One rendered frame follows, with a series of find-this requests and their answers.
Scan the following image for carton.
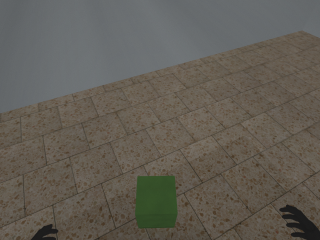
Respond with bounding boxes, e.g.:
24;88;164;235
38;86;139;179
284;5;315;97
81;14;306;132
135;175;178;229

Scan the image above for right robot hand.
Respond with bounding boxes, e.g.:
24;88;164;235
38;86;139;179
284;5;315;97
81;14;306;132
279;205;320;240

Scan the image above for left robot hand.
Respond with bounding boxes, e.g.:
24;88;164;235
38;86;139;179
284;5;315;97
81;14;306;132
31;224;58;240

